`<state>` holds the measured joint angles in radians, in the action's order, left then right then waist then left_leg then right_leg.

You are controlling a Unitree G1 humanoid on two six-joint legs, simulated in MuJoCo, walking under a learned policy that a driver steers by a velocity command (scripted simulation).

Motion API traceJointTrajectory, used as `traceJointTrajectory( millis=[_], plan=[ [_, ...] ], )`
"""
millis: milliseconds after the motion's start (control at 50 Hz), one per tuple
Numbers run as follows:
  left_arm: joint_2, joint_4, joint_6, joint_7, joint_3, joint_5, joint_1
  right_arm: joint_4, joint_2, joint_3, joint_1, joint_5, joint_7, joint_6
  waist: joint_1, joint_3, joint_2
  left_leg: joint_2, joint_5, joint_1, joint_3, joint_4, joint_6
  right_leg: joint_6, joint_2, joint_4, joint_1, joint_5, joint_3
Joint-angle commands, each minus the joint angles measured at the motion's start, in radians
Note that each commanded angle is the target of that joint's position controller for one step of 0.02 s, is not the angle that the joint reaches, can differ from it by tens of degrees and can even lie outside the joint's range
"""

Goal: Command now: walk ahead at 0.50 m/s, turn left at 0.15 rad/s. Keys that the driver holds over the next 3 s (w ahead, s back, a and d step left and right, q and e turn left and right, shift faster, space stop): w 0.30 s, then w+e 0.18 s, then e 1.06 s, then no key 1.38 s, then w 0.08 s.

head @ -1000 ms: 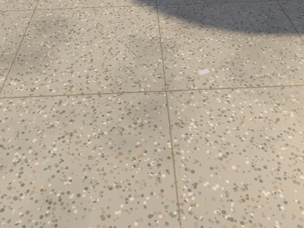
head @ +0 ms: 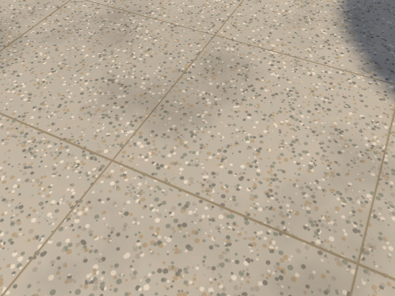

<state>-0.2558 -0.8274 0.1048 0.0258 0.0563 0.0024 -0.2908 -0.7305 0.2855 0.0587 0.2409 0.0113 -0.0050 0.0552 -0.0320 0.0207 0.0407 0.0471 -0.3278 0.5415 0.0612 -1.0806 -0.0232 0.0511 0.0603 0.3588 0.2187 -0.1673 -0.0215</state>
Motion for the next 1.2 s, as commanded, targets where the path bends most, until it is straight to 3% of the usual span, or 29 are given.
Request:
traceJointTrajectory(
  millis=[20, 120, 200, 240, 260, 280, 300, 320, 340, 360, 380, 420, 480, 540, 620, 700, 760, 780, 800, 820, 840, 860, 880, 900, 920, 960, 1060, 1160, 1200],
  plan=[
    [-0.155, 0.053, 0.014, -0.009, 0.032, -0.01, 0.021, 0.087, 0.038, 0.004, -0.04, -0.008, 0.002, 0.015, 0.013, -0.019, -0.117, 0.066, 0.083, 0.132, 0.005, 0.141, 0.021, 0.194, -0.283, -0.208, -0.097, 0.172, 0.259],
    [-0.185, 0.024, -0.005, -0.015, 0.035, -0.023, -0.039, 0.116, 0.023, -0.009, -0.188, 0.0, 0.018, 0.027, -0.039, 0.001, -0.113, 0.03, 0.334, 0.039, -0.043, 0.433, 0.031, 0.149, -0.24, -0.213, -0.086, 0.204, 0.132],
    [-0.196, -0.01, -0.024, -0.016, 0.035, -0.03, -0.097, 0.151, 0.044, -0.005, -0.271, 0.01, 0.035, 0.033, -0.052, 0.025, -0.125, 0.007, 0.311, 0.023, -0.046, 0.529, 0.004, 0.13, -0.292, -0.171, -0.173, 0.211, 0.147],
    [-0.214, -0.017, -0.035, -0.021, 0.04, -0.031, -0.091, 0.151, 0.068, 0.004, -0.248, 0.009, 0.041, 0.037, -0.019, 0.014, -0.135, -0.008, 0.254, -0.037, -0.056, 0.57, -0.024, 0.111, -0.312, -0.119, -0.214, 0.292, 0.148],
    [-0.221, -0.015, -0.04, -0.024, 0.041, -0.033, -0.072, 0.132, 0.089, 0.016, -0.18, 0.005, 0.039, 0.038, 0.029, -0.023, -0.133, -0.031, 0.252, -0.145, -0.078, 0.605, -0.044, 0.092, -0.294, -0.037, -0.211, 0.424, 0.121],
    [-0.203, -0.013, -0.043, -0.026, 0.033, -0.03, -0.073, 0.09, 0.13, 0.039, -0.048, -0.001, 0.032, 0.036, 0.09, -0.108, -0.112, -0.046, 0.258, -0.34, -0.091, 0.619, -0.073, 0.067, -0.248, 0.122, -0.17, 0.525, 0.078],
    [-0.156, 0.014, -0.04, -0.029, 0.012, -0.008, -0.063, 0.057, 0.2, 0.061, 0.134, -0.013, 0.021, 0.033, 0.164, -0.249, -0.027, 0.11, 0.288, -0.625, 0.075, 0.582, -0.137, 0.027, -0.196, 0.405, 0.006, 0.345, 0.031],
    [-0.041, 0.035, -0.02, -0.025, -0.024, -0.006, -0.176, 0.041, 0.284, 0.077, 0.192, -0.019, 0.02, 0.025, 0.116, -0.364, 0.238, 0.344, 0.109, -0.937, 0.52, 0.668, -0.288, -0.036, -0.027, 0.762, 0.404, -0.268, 0.005],
    [-0.129, 0.018, -0.005, -0.021, -0.004, -0.028, -0.136, 0.041, 0.189, 0.054, 0.207, -0.009, 0.022, 0.023, 0.154, -0.357, 0.172, 0.352, -0.026, -0.909, 0.633, 0.75, -0.284, -0.029, -0.052, 0.897, 0.523, -0.415, 0.137],
    [-0.18, 0.046, 0.002, -0.017, 0.013, -0.05, -0.055, 0.043, 0.152, 0.039, 0.146, -0.007, 0.021, 0.027, 0.145, -0.21, 0.117, 0.322, -0.005, -0.79, 0.486, 0.77, -0.242, -0.017, -0.095, 0.923, 0.581, -0.337, 0.141],
    [-0.173, 0.055, 0.0, -0.019, 0.012, -0.046, -0.009, 0.048, 0.126, 0.029, 0.08, -0.011, 0.021, 0.03, 0.114, -0.14, 0.059, 0.28, 0.068, -0.662, 0.365, 0.793, -0.215, -0.018, -0.14, 0.884, 0.551, -0.248, 0.118],
    [-0.154, 0.051, -0.022, -0.022, 0.02, -0.029, -0.009, 0.045, 0.076, 0.016, -0.007, -0.023, 0.027, 0.043, 0.052, -0.062, 0.064, 0.219, 0.178, -0.48, 0.217, 0.865, -0.187, -0.029, -0.189, 0.802, 0.46, -0.142, 0.126],
    [-0.105, 0.044, -0.057, -0.024, 0.016, -0.032, -0.029, 0.017, 0.082, 0.025, -0.028, -0.025, 0.026, 0.066, 0.018, -0.027, 0.047, 0.205, 0.286, -0.385, 0.088, 0.939, -0.19, -0.051, -0.193, 0.763, 0.422, -0.062, 0.134],
    [-0.095, 0.07, -0.063, -0.026, 0.019, -0.017, 0.019, -0.007, 0.102, 0.03, -0.041, -0.035, 0.01, 0.067, 0.006, 0.005, 0.019, 0.188, 0.635, -0.374, -0.062, 0.915, -0.176, -0.078, -0.168, 0.63, 0.44, 0.057, 0.132],
    [-0.053, 0.126, -0.057, 0.003, 0.002, -0.006, 0.149, -0.024, 0.133, 0.034, -0.028, -0.025, -0.018, 0.042, 0.055, 0.0, 0.017, 0.151, 0.723, -0.379, -0.201, 0.878, -0.138, -0.073, -0.138, 0.362, 0.341, 0.265, 0.027],
    [-0.085, 0.185, -0.066, 0.032, 0.016, -0.005, 0.194, -0.043, 0.167, 0.047, -0.003, -0.002, -0.031, 0.004, 0.064, -0.02, 0.028, 0.21, 0.773, -0.525, -0.203, 0.772, -0.127, -0.035, -0.117, 0.271, 0.357, 0.158, 0.001],
    [-0.141, 0.184, -0.066, 0.043, 0.046, -0.002, 0.079, -0.027, 0.182, 0.057, -0.039, 0.016, -0.047, -0.027, -0.004, -0.083, 0.038, 0.199, 0.934, -0.551, -0.218, 0.531, -0.086, 0.022, -0.047, 0.199, 0.215, 0.051, -0.05],
    [-0.185, 0.161, -0.061, 0.03, 0.068, 0.001, -0.023, -0.023, 0.164, 0.05, -0.032, 0.015, -0.048, -0.031, -0.054, -0.139, -0.013, 0.137, 0.854, -0.504, -0.246, 0.341, -0.041, 0.057, -0.015, 0.095, 0.06, 0.202, -0.044],
    [-0.287, 0.171, -0.066, 0.002, 0.093, 0.004, -0.076, -0.002, 0.116, 0.03, 0.02, -0.026, -0.041, -0.022, -0.051, -0.232, -0.19, 0.056, 0.398, -0.262, -0.253, 0.038, 0.03, 0.141, -0.209, 0.128, -0.204, 0.688, 0.22],
    [-0.349, 0.207, -0.066, -0.003, 0.092, 0.02, -0.024, 0.022, 0.046, 0.002, 0.129, -0.051, -0.02, -0.011, 0.048, -0.378, -0.319, -0.138, -0.41, 0.065, -0.115, -0.282, 0.088, 0.381, -0.451, 0.132, -0.47, 0.885, 0.655],
    [-0.264, 0.232, -0.075, 0.001, 0.076, 0.009, -0.018, 0.002, 0.131, 0.019, 0.061, -0.026, -0.003, -0.006, -0.034, -0.449, -0.149, -0.086, -0.35, 0.091, 0.052, -0.333, 0.072, 0.364, -0.414, 0.075, -0.435, 0.69, 0.609],
    [-0.226, 0.243, -0.077, 0.0, 0.064, 0.001, 0.047, 0.029, 0.142, 0.023, -0.016, 0.003, -0.002, -0.011, -0.022, -0.324, -0.117, -0.056, -0.263, 0.138, 0.041, -0.3, 0.058, 0.314, -0.369, 0.047, -0.324, 0.543, 0.498],
    [-0.192, 0.242, -0.085, -0.005, 0.056, -0.016, 0.089, 0.024, 0.129, 0.023, -0.041, -0.007, -0.014, -0.02, 0.005, -0.222, -0.038, -0.021, -0.196, 0.144, 0.029, -0.221, 0.061, 0.256, -0.315, 0.015, -0.197, 0.395, 0.428],
    [-0.173, 0.249, -0.094, -0.012, 0.049, -0.021, 0.125, 0.025, 0.137, 0.028, -0.052, -0.019, -0.026, -0.034, 0.027, -0.16, -0.049, -0.002, -0.15, 0.109, 0.028, -0.143, 0.067, 0.228, -0.283, -0.015, -0.074, 0.295, 0.392],
    [-0.177, 0.257, -0.1, -0.017, 0.05, -0.008, 0.142, 0.027, 0.135, 0.031, -0.043, -0.02, -0.029, -0.046, 0.051, -0.138, -0.09, -0.004, -0.115, 0.04, 0.022, -0.1, 0.07, 0.216, -0.25, -0.041, 0.023, 0.242, 0.372],
    [-0.193, 0.267, -0.105, -0.026, 0.058, 0.007, 0.155, 0.023, 0.106, 0.025, -0.018, -0.023, -0.034, -0.052, 0.065, -0.142, -0.134, -0.028, -0.084, -0.015, 0.006, -0.004, 0.086, 0.212, -0.216, -0.051, 0.086, 0.26, 0.344],
    [-0.214, 0.276, -0.123, -0.056, 0.069, -0.005, 0.145, 0.032, 0.088, 0.017, -0.067, -0.019, -0.039, -0.052, 0.038, -0.178, -0.158, -0.048, 0.009, -0.054, 0.029, 0.193, 0.112, 0.181, -0.187, -0.036, 0.088, 0.064, 0.378],
    [-0.208, 0.285, -0.142, -0.054, 0.07, -0.006, 0.137, 0.049, 0.1, 0.023, -0.093, -0.008, -0.022, -0.031, 0.015, -0.156, -0.21, -0.073, -0.002, -0.122, 0.034, 0.382, 0.09, 0.154, -0.183, -0.011, 0.064, -0.033, 0.48],
    [-0.201, 0.291, -0.149, -0.056, 0.067, -0.016, 0.152, 0.038, 0.101, 0.029, -0.046, -0.005, -0.012, -0.019, 0.046, -0.151, -0.215, -0.08, 0.069, -0.218, 0.014, 0.563, 0.062, 0.126, -0.162, 0.034, 0.067, 0.004, 0.5]
  ],
)
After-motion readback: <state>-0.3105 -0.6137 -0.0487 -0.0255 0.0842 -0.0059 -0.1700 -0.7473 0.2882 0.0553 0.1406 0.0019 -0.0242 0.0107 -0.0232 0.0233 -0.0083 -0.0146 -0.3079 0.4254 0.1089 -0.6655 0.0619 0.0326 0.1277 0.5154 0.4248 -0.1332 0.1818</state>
